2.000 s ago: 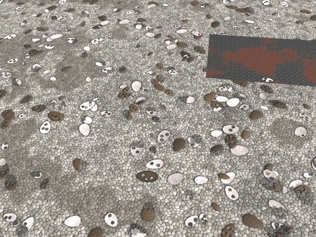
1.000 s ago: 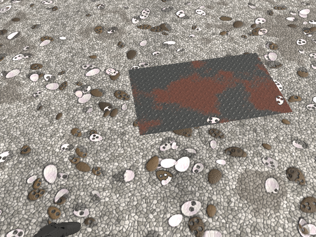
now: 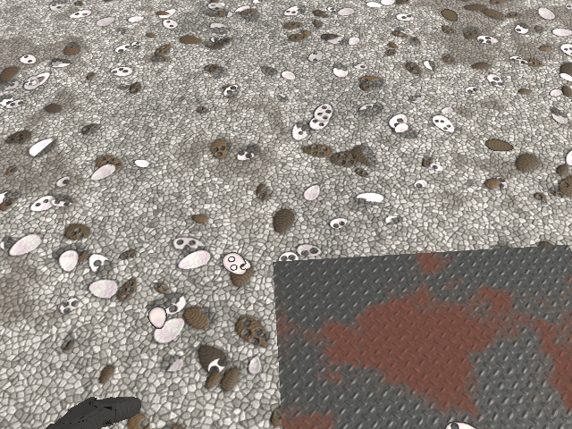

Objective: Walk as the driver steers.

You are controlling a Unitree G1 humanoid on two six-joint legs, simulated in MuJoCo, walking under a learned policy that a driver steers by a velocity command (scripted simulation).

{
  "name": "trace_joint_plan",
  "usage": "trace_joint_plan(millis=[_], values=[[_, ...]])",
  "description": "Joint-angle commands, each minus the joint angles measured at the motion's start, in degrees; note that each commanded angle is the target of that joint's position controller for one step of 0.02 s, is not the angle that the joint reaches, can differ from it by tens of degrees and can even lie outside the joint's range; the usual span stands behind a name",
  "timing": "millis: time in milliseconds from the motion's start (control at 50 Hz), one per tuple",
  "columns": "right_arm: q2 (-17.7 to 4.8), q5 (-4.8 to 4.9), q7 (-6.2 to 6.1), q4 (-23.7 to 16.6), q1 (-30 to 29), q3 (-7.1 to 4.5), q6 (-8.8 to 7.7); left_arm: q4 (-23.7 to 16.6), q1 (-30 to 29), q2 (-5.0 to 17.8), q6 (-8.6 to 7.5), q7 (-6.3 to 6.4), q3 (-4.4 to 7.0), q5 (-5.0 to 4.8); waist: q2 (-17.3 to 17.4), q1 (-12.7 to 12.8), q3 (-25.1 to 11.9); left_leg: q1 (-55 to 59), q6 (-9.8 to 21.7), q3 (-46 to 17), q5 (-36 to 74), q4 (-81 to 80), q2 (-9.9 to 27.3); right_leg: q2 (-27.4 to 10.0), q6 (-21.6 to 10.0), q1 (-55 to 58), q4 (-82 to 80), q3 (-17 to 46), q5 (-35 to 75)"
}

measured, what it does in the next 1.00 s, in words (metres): walks ahead, turning left: left foot, then right foot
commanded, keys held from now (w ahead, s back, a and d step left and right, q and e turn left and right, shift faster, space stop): w+q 0.12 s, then s+q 0.40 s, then w+q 0.48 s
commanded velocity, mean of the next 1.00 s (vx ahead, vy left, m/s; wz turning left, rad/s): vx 0.22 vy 0.00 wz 0.56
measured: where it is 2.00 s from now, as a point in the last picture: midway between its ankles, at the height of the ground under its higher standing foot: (103, 401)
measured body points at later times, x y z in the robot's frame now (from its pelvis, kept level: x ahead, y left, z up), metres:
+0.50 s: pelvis +0.18 +0.01 +0.00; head +0.23 +0.05 +0.44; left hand +0.21 +0.32 -0.14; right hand +0.42 -0.21 -0.09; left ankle +0.27 +0.12 -0.73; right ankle +0.12 -0.14 -0.66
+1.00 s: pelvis +0.25 +0.01 +0.02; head +0.26 -0.01 +0.47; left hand +0.08 +0.26 -0.09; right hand +0.55 -0.12 -0.07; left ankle +0.22 +0.18 -0.63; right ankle +0.27 -0.12 -0.73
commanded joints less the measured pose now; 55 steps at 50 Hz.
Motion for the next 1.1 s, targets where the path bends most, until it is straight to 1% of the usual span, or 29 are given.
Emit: trace_joint_plan(millis=[20, 40, 60, 80, 120, 200, 260, 320, 400, 420, 440, 460, 480, 500, 520, 540, 580, 620, 720, 760, 780, 800, 820, 840, 860, 900, 940, 980, 1100], values=[[0.66, 0.67, 0.04, -7.39, 3.4, 0.99, -1.52, 2.99, 23.32, 18.05, 0.19, 0.46, 5.03, 0.77, -22.3, 8.42, -20.97, -36.02, 1.8, 1.16, -9.89, 37.84, -2.26, -24.17, -12.9, 49.14, -7.89, 37.76, -15.37], [-5.89, 1.58, -0.09, -6.18, 1.2, -0.44, -1.75, 1.63, 20.73, 11.38, 0.18, 0.33, 3.34, 0.62, -13.68, 9.56, -16.04, -40.92, 1.8, -3.55, -7.92, 45.09, 1.7, -22.07, -11.52, 44.59, -10.34, 37.09, -23.26], [-8.18, 1.8, -0.05, -7.2, -3.29, -1.21, -1.7, 0.87, 17.16, 8.19, 0.12, 0.44, 2.39, 0.36, -9.2, 9.59, -9.41, -42.46, 2.25, -2.66, -2.34, 45.8, 3.85, -20.2, -9.04, 37.43, -11.03, 27.7, -21.48], [-7.17, 1.48, -0.24, -7.27, -4.82, -1.29, -1.38, 0.53, 13.62, 7.23, 0.13, 0.35, 1.91, 0.62, -5.25, 7.84, -6.17, -39.86, 1.91, -1.73, 2.37, 44.73, 6.18, -17.89, -7.99, 30.47, -12.42, 21.56, -15.52], [-5.19, 0.91, 0.03, -7.94, -5.56, -1.68, -0.51, 0.98, 10.57, 5.53, 0.11, 0.46, 1.45, 1.29, -6.5, 5.51, -2.34, -35.9, 1.56, -1.67, 7.52, 40.83, 9.06, -15.03, -7.44, 22.29, -15.65, 12.83, -8.17], [-2.9, 0.08, -0.04, -10.89, -7.33, -1.63, 1.36, 1.74, 8.65, 7.87, 0.19, 1.64, 2.17, 1.72, -4.63, 2.92, 0.18, -33.92, -1.37, 1.43, 9.97, 33.22, 7.38, -14.2, -9.18, 17.22, -13.96, -0.62, 30.64], [-2.06, -0.21, 1.14, -12.98, -10.42, -0.97, 1.56, 1.32, 7.53, 9.77, 1.71, 3.12, 2.61, 1.29, -5.23, 3.68, -1.76, -28.89, -1.78, 5.05, 20.21, 20.87, 6.16, -12.23, -8.64, 16.75, -13.32, -8.0, 31.95], [-3.37, -0.46, 2.76, -15.03, -13.34, -1.14, 2.21, 1.57, 8.28, 10.83, 2.98, 3.75, 2.75, 0.2, -5.34, 4.53, -3.27, -24.99, -1.11, 6.47, 23.86, 13.1, 4.9, -12.76, -8.2, 19.66, -11.09, -9.97, 28.39], [-7.06, -0.87, 4.14, -15.55, -8.43, -2.6, 2.65, 0.93, 6.39, 11.85, 4.67, 4.29, 3.1, -1.59, -5.01, 1.06, -4.52, -17.59, 2.61, 8.66, 20.77, 3.76, 1.5, -13.2, -5.29, 21.43, 2.1, -10.48, 28.34], [-9.51, -1.17, 3.73, -14.26, -3.51, -3.73, 2.18, 0.96, 7.6, 10.6, 4.99, 4.25, 2.71, -1.35, -2.06, -0.81, -6.97, -9.81, 4.64, 8.81, 27.17, -1.55, -0.63, -9.8, -2.79, 19.45, 11.28, -11.64, 24.74], [-15.61, -1.57, 2.3, -15.17, -1.89, -5.31, 1.86, 0.37, 11.32, 8.65, 4.97, 3.6, 1.87, 0.88, 10.06, -0.35, -10.16, 1.9, 8.99, -4.55, 60.31, -2.75, 9.14, -4.62, 2.12, 8.34, 27.08, -12.95, 1.69], [-18.38, -3.32, 1.45, -17.56, -4.79, -4.55, 2.16, -0.38, 15.28, 4.77, 5.05, 2.66, 0.53, 3.08, 18.41, 5.01, -15.5, 11.7, 20.76, -25.31, 85.67, 0.65, 23.45, 5.13, 5.6, -6.78, 46.45, -7.53, -41.0], [-15.27, -3.48, 2.09, -19.11, -6.29, -3.67, 2.12, 0.51, 15.38, 7.7, 5.39, 2.13, 0.86, 1.13, 11.81, 2.56, -23.57, 10.07, 23.35, -26.74, 77.22, -2.6, 24.7, 3.92, 4.67, -7.14, 52.17, 3.48, -38.76], [-14.04, -2.67, 2.25, -20.55, -11.43, -3.51, 2.12, 0.18, 12.84, 9.58, 6.24, 2.36, 1.39, -0.39, 7.3, 3.46, -18.57, 4.91, 20.27, -21.53, 65.8, -3.19, 21.18, 2.5, 3.58, -8.68, 52.68, 4.12, -34.53], [-12.36, -1.44, 1.86, -20.89, -14.32, -3.17, 2.59, 0.49, 11.14, 9.57, 7.18, 3.15, 1.56, 0.06, 2.68, 4.08, -14.1, -0.22, 16.32, -17.47, 54.09, -4.33, 17.6, 1.16, 3.55, -9.92, 50.32, 4.08, -29.39], [-10.64, -0.4, 1.23, -20.75, -15.08, -2.62, 3.23, 0.53, 10.68, 10.26, 7.86, 3.81, 1.96, 0.7, 1.23, 4.83, -12.02, -5.44, 13.72, -15.93, 36.15, -6.48, 14.7, -0.24, 3.47, -8.73, 45.73, 4.42, -24.76], [-9.98, -0.84, 0.33, -21.26, -16.98, -2.35, 3.93, -0.17, 11.0, 9.92, 8.27, 3.63, 2.31, 0.87, 6.24, 6.76, -9.95, -13.71, 11.23, -15.26, 7.0, -11.45, 9.76, 0.63, 3.22, -3.75, 38.39, 2.49, -18.15], [-10.09, -1.13, -0.63, -21.94, -17.59, -2.52, 3.79, -0.61, 11.03, 8.75, 7.66, 3.43, 2.02, 0.64, 10.76, 6.65, -8.91, -15.49, 10.63, -16.3, -3.39, -14.46, 8.2, 1.84, 3.48, -1.52, 29.52, 1.0, -17.52], [-11.62, -0.47, -1.54, -21.67, -15.87, -3.38, 3.61, -0.79, 12.25, 8.35, 5.76, 2.39, 1.86, 0.61, 12.04, 6.58, -8.67, -18.45, 9.26, -19.07, -11.04, -16.1, 7.98, 3.6, 2.7, 8.54, 15.01, -0.41, -20.17], [-11.05, -0.03, -1.47, -22.07, -16.54, -3.36, 4.01, 0.41, 16.15, 8.84, 5.06, 1.85, 2.04, 0.41, 12.65, 8.29, -6.89, -21.58, 7.84, -19.49, -12.94, -16.62, 6.89, 3.91, 0.81, 13.99, 8.15, -1.48, -19.53], [-10.33, 0.25, -1.51, -22.87, -18.52, -3.21, 4.37, 2.14, 20.77, 8.98, 4.68, 1.63, 2.14, 0.67, 12.41, 10.76, -5.58, -25.28, 5.42, -17.81, -12.75, -15.71, 4.7, 3.65, -0.83, 19.78, 0.26, -2.83, -15.84], [-8.43, 0.38, -1.51, -24.05, -20.47, -2.85, 4.69, 4.73, 27.07, 10.45, 4.43, 1.64, 2.57, 1.4, 9.04, 13.17, -3.77, -32.02, 1.01, -13.25, -11.43, -9.3, 0.21, 0.58, -2.66, 27.5, -8.64, -1.78, -15.81], [-2.24, 1.12, -1.32, -22.66, -15.58, -1.6, 4.97, 4.86, 26.63, 12.08, 4.21, 1.89, 2.99, 0.88, -8.59, 9.48, -5.4, -38.64, 0.4, -4.01, -8.63, 15.35, -5.0, -15.03, -4.17, 31.37, -10.59, 14.4, -26.1], [-5.49, 0.87, -0.7, -25.4, -16.22, -2.29, 3.94, 1.03, 19.03, 16.29, 3.79, 1.63, 3.5, 2.6, -14.94, 6.76, 0.82, -49.22, 1.09, -3.54, -2.18, 23.92, -4.79, -23.03, -10.2, 21.96, -18.13, 32.64, -40.5], [-9.09, 0.76, -0.13, -25.45, -16.77, -3.04, 3.19, -1.16, 13.83, 15.73, 3.13, 2.31, 3.72, 2.73, -14.34, 4.76, 4.33, -50.41, 1.37, -6.03, 2.8, 29.91, -1.15, -24.15, -11.75, 17.53, -20.26, 33.87, -45.17], [-9.75, -0.56, 0.69, -22.29, -12.82, -3.48, 3.06, -2.31, 10.77, 11.08, 2.34, 3.32, 2.59, 0.74, -10.21, 3.38, 3.68, -48.11, -0.06, -3.85, 10.59, 35.68, -0.18, -17.71, -6.42, 19.61, -19.87, 20.77, -34.16], [-7.65, -1.13, 1.17, -21.97, -14.01, -2.93, 2.83, -1.52, 14.95, 10.62, 1.83, 3.57, 2.24, 0.76, -7.78, 5.53, 3.81, -46.69, -1.47, -1.0, 15.16, 40.35, 0.71, -15.05, -4.86, 19.5, -20.25, 11.36, -25.0], [-5.52, -0.44, 1.34, -22.63, -15.88, -2.16, 2.61, -0.56, 19.7, 9.71, 1.54, 3.31, 1.93, 1.25, -6.6, 7.65, 4.0, -47.62, -2.18, 0.28, 17.71, 40.48, 1.91, -13.99, -5.11, 21.52, -19.93, 5.64, -19.53], [-2.69, 0.53, 3.33, -27.17, -24.81, -0.3, 1.68, -0.2, 24.88, 12.85, 2.23, 2.56, 2.55, 1.17, -7.86, 12.42, 6.27, -43.47, -2.76, 5.34, 20.81, 21.77, 4.95, -15.16, -6.3, 24.88, -20.0, -3.4, -9.53]])
Keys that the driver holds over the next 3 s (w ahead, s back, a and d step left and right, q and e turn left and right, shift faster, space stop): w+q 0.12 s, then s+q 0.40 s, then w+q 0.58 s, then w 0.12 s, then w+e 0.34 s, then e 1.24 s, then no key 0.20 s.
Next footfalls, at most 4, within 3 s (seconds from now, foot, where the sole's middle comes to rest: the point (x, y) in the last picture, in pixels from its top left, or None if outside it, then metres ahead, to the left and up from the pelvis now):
0.44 left None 0.31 0.13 -0.76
0.82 right None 0.30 -0.10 -0.76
1.26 left None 0.31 0.30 -0.76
1.76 right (141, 353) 0.69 0.34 -0.76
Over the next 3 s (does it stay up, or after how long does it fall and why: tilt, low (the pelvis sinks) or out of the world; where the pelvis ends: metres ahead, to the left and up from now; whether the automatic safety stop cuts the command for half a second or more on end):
stays up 0.59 0.38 0.01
